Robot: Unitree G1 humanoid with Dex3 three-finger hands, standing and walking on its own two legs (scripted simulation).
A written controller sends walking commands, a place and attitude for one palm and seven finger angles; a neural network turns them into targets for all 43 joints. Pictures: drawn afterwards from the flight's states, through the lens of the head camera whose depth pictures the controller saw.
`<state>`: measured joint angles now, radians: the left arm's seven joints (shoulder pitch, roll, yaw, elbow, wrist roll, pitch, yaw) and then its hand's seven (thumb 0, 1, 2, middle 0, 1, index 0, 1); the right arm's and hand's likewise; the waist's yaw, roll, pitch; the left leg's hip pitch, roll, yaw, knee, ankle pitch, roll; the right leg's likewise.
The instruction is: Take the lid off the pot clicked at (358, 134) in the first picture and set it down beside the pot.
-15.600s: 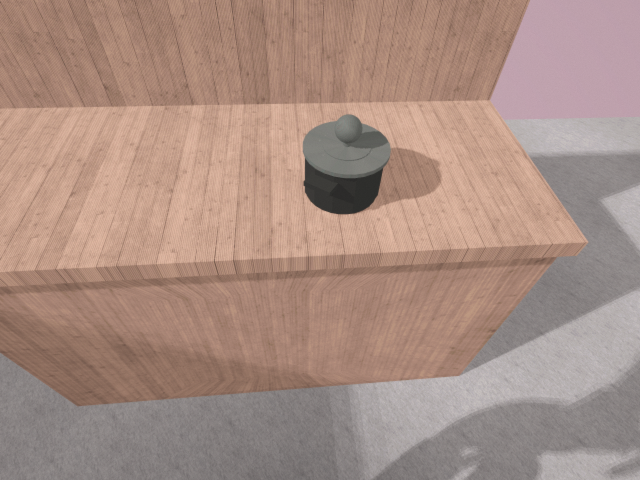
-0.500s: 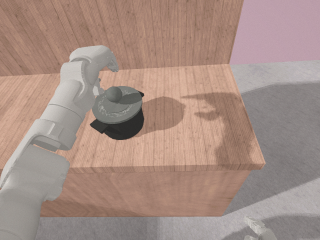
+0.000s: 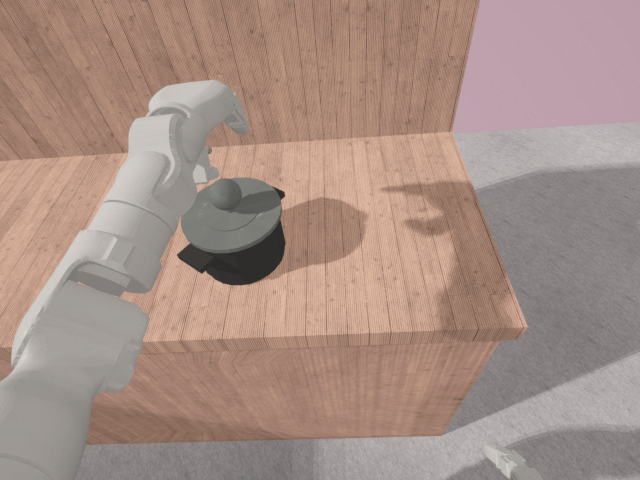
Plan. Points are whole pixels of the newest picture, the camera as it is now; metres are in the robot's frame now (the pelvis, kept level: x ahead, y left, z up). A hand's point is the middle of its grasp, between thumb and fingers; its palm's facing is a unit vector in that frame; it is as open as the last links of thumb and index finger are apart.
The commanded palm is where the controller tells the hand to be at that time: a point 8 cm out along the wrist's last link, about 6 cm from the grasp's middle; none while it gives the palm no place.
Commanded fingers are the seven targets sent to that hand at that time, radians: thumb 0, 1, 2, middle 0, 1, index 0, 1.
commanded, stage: move the open hand above the knob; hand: left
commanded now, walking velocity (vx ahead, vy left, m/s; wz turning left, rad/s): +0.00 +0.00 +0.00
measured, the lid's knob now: (225, 194) +0.49 +0.14 +0.09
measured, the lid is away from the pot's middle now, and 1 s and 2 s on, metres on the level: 0.00 0.00 0.00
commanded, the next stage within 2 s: lower the open fingers around the knob in 0.72 s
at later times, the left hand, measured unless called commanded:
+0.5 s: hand (210, 168) +0.45 +0.13 +0.18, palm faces -0.23 -0.01 -0.97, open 10.4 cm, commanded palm +0.44 +0.14 +0.24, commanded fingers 0.00 -0.37 1.51 -0.82 -0.08 -0.82 -0.08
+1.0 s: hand (188, 171) +0.45 +0.16 +0.17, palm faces -0.30 -0.06 -0.95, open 10.4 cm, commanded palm +0.44 +0.15 +0.23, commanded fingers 0.00 -0.37 1.51 -0.82 -0.08 -0.82 -0.08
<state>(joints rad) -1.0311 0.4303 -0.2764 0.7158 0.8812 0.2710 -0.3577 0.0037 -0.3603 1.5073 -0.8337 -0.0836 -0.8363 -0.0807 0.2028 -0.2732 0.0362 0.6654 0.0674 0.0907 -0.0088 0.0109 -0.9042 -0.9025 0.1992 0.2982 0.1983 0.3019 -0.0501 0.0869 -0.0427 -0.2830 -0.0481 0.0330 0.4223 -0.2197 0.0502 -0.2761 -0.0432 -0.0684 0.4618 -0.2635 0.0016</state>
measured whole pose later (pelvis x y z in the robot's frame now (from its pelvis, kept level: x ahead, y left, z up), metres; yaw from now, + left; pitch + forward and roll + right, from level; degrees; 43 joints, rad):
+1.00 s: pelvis -0.01 +0.00 +0.00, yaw +0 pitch +5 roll +0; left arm -1.07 0.45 -0.31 0.82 0.89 0.31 -0.42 0.00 -0.36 1.51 -0.83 -0.08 -0.83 -0.08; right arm 0.19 -0.28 0.04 0.65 0.07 0.09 -0.03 0.01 -0.90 -0.90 0.20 0.30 0.20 0.30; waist -0.06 0.06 -0.03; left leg -0.30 -0.05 0.03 0.43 -0.21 0.05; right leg -0.28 -0.04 -0.07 0.45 -0.25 0.00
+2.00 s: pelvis +0.00 +0.00 +0.00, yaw -1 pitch +7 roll +0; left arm -0.98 0.39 -0.27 0.90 0.90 0.21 -0.27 0.00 -0.36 1.51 -0.83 -0.08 -0.83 -0.08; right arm 0.25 -0.27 0.01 0.69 0.06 0.09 -0.04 0.01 -0.90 -0.90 0.20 0.30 0.20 0.30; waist -0.08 0.07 -0.05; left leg -0.34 -0.03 0.04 0.45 -0.23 0.05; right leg -0.32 -0.03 -0.05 0.45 -0.25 0.00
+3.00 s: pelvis +0.00 +0.01 +0.00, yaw -1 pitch +7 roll +0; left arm -0.97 0.38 -0.28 0.90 0.90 0.23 -0.27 0.00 0.18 0.86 -0.65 -0.96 -0.68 -0.97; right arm 0.25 -0.27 0.01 0.70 0.06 0.10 -0.03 0.01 -0.90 -0.90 0.20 0.30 0.20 0.30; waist -0.07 0.08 -0.06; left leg -0.34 -0.04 0.05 0.45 -0.23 0.06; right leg -0.32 -0.03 -0.05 0.45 -0.25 0.01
